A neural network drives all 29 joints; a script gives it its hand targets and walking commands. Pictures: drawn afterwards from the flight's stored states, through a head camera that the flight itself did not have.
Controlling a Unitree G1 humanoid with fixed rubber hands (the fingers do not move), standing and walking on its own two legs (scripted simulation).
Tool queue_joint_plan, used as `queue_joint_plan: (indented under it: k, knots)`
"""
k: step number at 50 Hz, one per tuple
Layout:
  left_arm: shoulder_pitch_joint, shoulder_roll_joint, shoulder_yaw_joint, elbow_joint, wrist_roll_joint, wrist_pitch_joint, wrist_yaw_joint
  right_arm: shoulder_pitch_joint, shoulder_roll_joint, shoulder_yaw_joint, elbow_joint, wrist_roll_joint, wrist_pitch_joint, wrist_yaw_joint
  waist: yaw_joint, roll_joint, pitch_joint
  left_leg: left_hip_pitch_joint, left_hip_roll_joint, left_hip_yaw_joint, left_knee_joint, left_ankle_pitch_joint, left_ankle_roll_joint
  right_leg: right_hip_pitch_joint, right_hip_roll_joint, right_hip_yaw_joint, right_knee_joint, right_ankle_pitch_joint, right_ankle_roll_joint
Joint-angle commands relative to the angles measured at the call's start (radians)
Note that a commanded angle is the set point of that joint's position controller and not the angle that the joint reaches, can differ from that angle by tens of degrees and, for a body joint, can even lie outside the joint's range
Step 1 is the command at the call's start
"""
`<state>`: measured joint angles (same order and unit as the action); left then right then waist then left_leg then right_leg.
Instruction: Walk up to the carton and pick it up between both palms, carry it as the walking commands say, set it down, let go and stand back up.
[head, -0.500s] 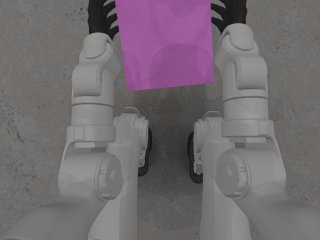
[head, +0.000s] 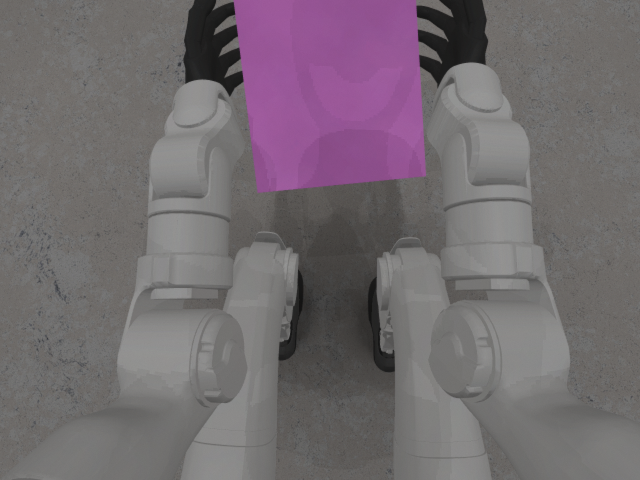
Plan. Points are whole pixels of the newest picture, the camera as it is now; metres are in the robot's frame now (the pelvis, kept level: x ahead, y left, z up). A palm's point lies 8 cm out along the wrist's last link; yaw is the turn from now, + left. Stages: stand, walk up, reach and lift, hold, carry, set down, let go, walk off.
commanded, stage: reach and lift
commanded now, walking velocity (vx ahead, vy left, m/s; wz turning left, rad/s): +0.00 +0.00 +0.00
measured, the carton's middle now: (336, 91) +0.52 +0.02 -0.09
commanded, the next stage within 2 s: none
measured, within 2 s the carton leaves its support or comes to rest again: neither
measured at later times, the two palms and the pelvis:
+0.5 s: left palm (182, 70) +0.48 +0.14 +0.04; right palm (486, 49) +0.49 -0.10 +0.04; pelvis +0.01 +0.00 +0.06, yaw -1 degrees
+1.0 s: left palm (117, 24) +0.46 +0.14 +0.13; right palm out of the picture +0.47 -0.10 +0.13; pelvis +0.03 +0.00 +0.13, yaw -2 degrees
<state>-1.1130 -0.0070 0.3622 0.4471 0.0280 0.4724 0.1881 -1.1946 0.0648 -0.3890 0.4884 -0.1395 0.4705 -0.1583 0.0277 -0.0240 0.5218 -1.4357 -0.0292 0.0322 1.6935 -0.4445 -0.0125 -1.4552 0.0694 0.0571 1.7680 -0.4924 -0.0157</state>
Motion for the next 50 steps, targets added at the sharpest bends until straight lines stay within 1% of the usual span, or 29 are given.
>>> queue_joint_plan:
  k: [1,3,5,7,9,12,16,20,22,25,26,27,31,32,33,34,35,37,38,39,40,41,42,44,45,46,48,49,50]
  knots:
    - [-0.8,-1.095,-0.589,0.001,-0.099,0.008,-0.27,-0.534,1.11,0.609,0.188,0.134,0.036,0.273,0.087,-0.025,-2.231,0.625,-0.115,-0.053,-0.332,-0.017,0.011,0.611,0.1,0.027,-0.411,-0.02,0.014]
    - [-0.84,-1.064,-0.599,-0.06,-0.103,-0.014,-0.277,-0.527,1.169,0.64,0.192,0.136,0.033,0.274,0.119,-0.084,-2.233,0.611,-0.114,-0.042,-0.33,0.024,0.019,0.663,0.101,0.035,-0.431,0.004,0.029]
    - [-0.808,-1.105,-0.654,-0.136,-0.115,-0.031,-0.271,-0.554,1.173,0.69,0.125,0.18,0.012,0.286,0.142,-0.009,-2.344,0.704,-0.122,-0.045,-0.346,0.138,0.006,0.693,0.111,0.023,-0.413,0.13,0.016]
    - [-0.756,-1.091,-0.656,-0.097,-0.095,-0.031,-0.263,-0.474,1.163,0.679,0.175,0.147,0.017,0.28,0.11,-0.044,-2.303,0.719,-0.115,-0.065,-0.345,0.143,0.001,0.65,0.107,0.024,-0.414,0.126,0.02]
    - [-0.863,-1.083,-0.761,-0.277,-0.168,-0.027,-0.257,-0.565,1.196,0.794,-0.018,0.23,0.008,0.272,0.133,-0.03,-2.535,0.845,-0.134,-0.048,-0.336,0.247,0.001,0.836,0.118,0.045,-0.422,0.235,0.026]
    - [-0.777,-1.045,-0.68,-0.149,-0.133,-0.003,-0.251,-0.591,1.145,0.79,0.006,0.217,0.022,0.253,0.179,-0.053,-2.38,0.755,-0.12,-0.044,-0.37,0.128,0.002,0.833,0.089,0.063,-0.459,0.111,0.034]
    - [-0.767,-1.063,-0.616,-0.029,-0.081,0.003,-0.262,-0.477,1.104,0.62,0.218,0.132,0.026,0.276,0.127,-0.006,-2.079,0.719,-0.1,-0.079,-0.466,-0.066,0.0,0.662,0.093,0.04,-0.522,-0.063,0.01]
    - [-0.773,-1.092,-0.622,-0.041,-0.073,-0.012,-0.276,-0.432,1.173,0.61,0.239,0.126,0.03,0.285,0.103,-0.013,-2.076,0.772,-0.105,-0.068,-0.49,0.016,0.002,0.742,0.096,0.045,-0.563,0.029,0.02]
    - [-0.728,-1.123,-0.648,-0.111,-0.088,-0.021,-0.27,-0.482,1.16,0.704,0.114,0.161,0.01,0.288,0.156,-0.026,-2.251,0.867,-0.11,-0.059,-0.472,0.117,-0.003,0.839,0.099,0.051,-0.563,0.102,0.019]
    - [-0.731,-1.124,-0.705,-0.131,-0.12,-0.02,-0.267,-0.461,1.171,0.712,0.081,0.158,0.003,0.277,0.11,-0.033,-2.294,0.9,-0.1,-0.092,-0.488,0.169,-0.003,0.87,0.099,0.05,-0.567,0.164,0.013]
    - [-0.768,-1.123,-0.717,-0.175,-0.14,-0.018,-0.274,-0.534,1.163,0.777,-0.005,0.183,0.002,0.271,0.15,-0.051,-2.325,0.883,-0.106,-0.076,-0.486,0.168,-0.002,0.954,0.092,0.06,-0.582,0.169,0.017]
    - [-0.728,-1.143,-0.706,-0.122,-0.131,-0.002,-0.263,-0.505,1.116,0.725,0.049,0.174,0.001,0.277,0.104,0.008,-2.228,0.961,-0.103,-0.098,-0.526,0.122,-0.01,0.869,0.092,0.057,-0.595,0.13,0.012]
    - [-0.682,-1.145,-0.69,-0.089,-0.092,-0.016,-0.275,-0.449,1.197,0.73,0.077,0.168,-0.002,0.286,0.163,-0.028,-2.196,0.948,-0.1,-0.081,-0.583,0.126,0.0,0.973,0.09,0.066,-0.681,0.132,0.018]
    - [-0.639,-1.162,-0.656,0.033,-0.075,-0.01,-0.281,-0.362,1.157,0.636,0.219,0.109,0.005,0.287,0.108,-0.004,-1.99,0.877,-0.086,-0.099,-0.596,0.057,-0.004,0.839,0.088,0.055,-0.672,0.054,0.009]
    - [-0.583,-1.152,-0.672,-0.062,-0.065,-0.019,-0.283,-0.312,1.222,0.696,0.171,0.142,0.006,0.294,0.157,-0.036,-2.137,0.971,-0.095,-0.08,-0.608,0.142,0.007,0.986,0.086,0.063,-0.711,0.136,0.021]
    - [-0.617,-1.108,-0.612,0.083,-0.036,-0.03,-0.287,-0.309,1.189,0.594,0.34,0.082,-0.006,0.3,0.111,-0.033,-1.806,0.807,-0.076,-0.108,-0.607,0.019,0.007,0.707,0.082,0.053,-0.678,0.015,0.021]
    - [-0.634,-1.215,-0.674,-0.058,-0.069,-0.026,-0.285,-0.387,1.209,0.677,0.13,0.157,-0.023,0.304,0.145,0.026,-2.176,1.047,-0.096,-0.091,-0.637,0.123,0.004,0.969,0.083,0.07,-0.709,0.13,0.011]
    - [-0.593,-1.2,-0.717,-0.09,-0.084,-0.04,-0.279,-0.453,1.201,0.747,0.005,0.187,-0.048,0.301,0.164,-0.01,-2.14,1.067,-0.095,-0.114,-0.627,0.223,0.009,0.975,0.1,0.066,-0.696,0.218,0.009]
    - [-0.541,-1.136,-0.583,0.112,-0.016,-0.04,-0.287,-0.389,1.191,0.644,0.246,0.125,-0.037,0.301,0.182,-0.024,-1.757,0.838,-0.075,-0.094,-0.636,0.046,0.018,0.811,0.07,0.079,-0.722,0.045,0.013]
    - [-0.561,-1.264,-0.714,-0.072,-0.068,-0.049,-0.28,-0.398,1.201,0.741,0.044,0.154,-0.052,0.3,0.156,0.004,-2.139,1.046,-0.098,-0.102,-0.662,0.188,-0.003,1.031,0.091,0.062,-0.736,0.191,0.005]
    - [-0.579,-1.161,-0.632,0.02,-0.027,-0.066,-0.285,-0.338,1.218,0.685,0.267,0.121,-0.045,0.297,0.182,-0.017,-1.795,0.831,-0.079,-0.085,-0.622,0.109,0.004,0.835,0.077,0.076,-0.709,0.104,0.02]
    - [-0.723,-1.189,-0.757,-0.225,-0.114,-0.063,-0.279,-0.398,1.236,0.74,0.035,0.166,-0.047,0.297,0.118,-0.025,-2.186,1.124,-0.087,-0.112,-0.674,0.181,0.004,1.09,0.092,0.062,-0.761,0.199,0.019]
    - [-0.599,-1.168,-0.667,-0.016,-0.053,-0.05,-0.285,-0.333,1.202,0.674,0.221,0.112,-0.038,0.292,0.14,-0.031,-1.865,0.939,-0.079,-0.095,-0.65,0.123,-0.001,0.909,0.076,0.073,-0.759,0.115,0.02]
    - [-0.636,-1.164,-0.691,-0.007,-0.057,-0.051,-0.292,-0.341,1.2,0.665,0.174,0.111,-0.049,0.284,0.098,-0.019,-1.86,0.951,-0.077,-0.113,-0.685,0.067,0.0,0.95,0.069,0.085,-0.798,0.061,0.015]
    - [-0.59,-1.201,-0.681,-0.039,-0.047,-0.053,-0.287,-0.365,1.217,0.706,0.14,0.143,-0.047,0.294,0.168,0.02,-1.941,1.06,-0.076,-0.116,-0.719,0.109,0.001,1.005,0.077,0.087,-0.791,0.101,0.014]
    - [-0.588,-1.21,-0.702,-0.011,-0.053,-0.053,-0.289,-0.272,1.174,0.624,0.226,0.076,-0.046,0.292,0.078,0.032,-1.821,1.03,-0.076,-0.129,-0.728,0.098,-0.017,0.925,0.095,0.051,-0.784,0.105,0.005]
    - [-0.486,-1.209,-0.619,0.12,-0.003,-0.038,-0.282,-0.256,1.221,0.599,0.317,0.079,-0.033,0.309,0.141,-0.02,-1.701,1.039,-0.058,-0.147,-0.775,0.005,0.007,0.871,0.08,0.044,-0.825,0.015,0.008]
    - [-0.494,-1.282,-0.68,0.008,-0.053,-0.036,-0.289,-0.285,1.209,0.668,0.124,0.1,-0.049,0.298,0.113,0.016,-1.924,1.118,-0.087,-0.119,-0.765,0.142,-0.006,1.057,0.082,0.055,-0.854,0.15,-0.003]
    - [-0.453,-1.238,-0.628,0.088,0.0,-0.046,-0.291,-0.245,1.23,0.647,0.273,0.1,-0.045,0.308,0.165,0.023,-1.677,1.008,-0.069,-0.118,-0.773,0.114,-0.004,0.918,0.072,0.059,-0.836,0.115,0.011]
